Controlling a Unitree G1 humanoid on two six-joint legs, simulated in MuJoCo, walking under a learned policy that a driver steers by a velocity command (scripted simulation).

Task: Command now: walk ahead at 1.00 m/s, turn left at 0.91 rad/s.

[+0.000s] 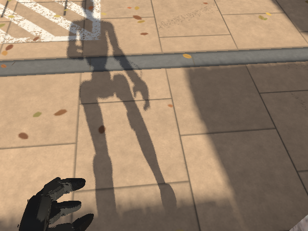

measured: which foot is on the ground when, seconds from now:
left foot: down 0.00-0.06, up 0.08-0.58, down 0.60-1.00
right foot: up 0.00-0.06, down 0.08-0.58, up 0.60-0.88, down 0.90-1.00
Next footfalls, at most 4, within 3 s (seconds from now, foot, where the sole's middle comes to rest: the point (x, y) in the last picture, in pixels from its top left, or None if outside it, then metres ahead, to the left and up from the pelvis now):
0.08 right None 0.28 -0.17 -0.77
0.60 left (93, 216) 0.64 0.22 -0.94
0.90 right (128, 177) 0.83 0.04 -0.94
1.94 right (124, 156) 0.96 0.06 -0.94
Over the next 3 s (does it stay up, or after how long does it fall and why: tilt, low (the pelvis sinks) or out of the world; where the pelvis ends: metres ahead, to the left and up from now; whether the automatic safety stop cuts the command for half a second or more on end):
stays up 1.33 0.37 -0.16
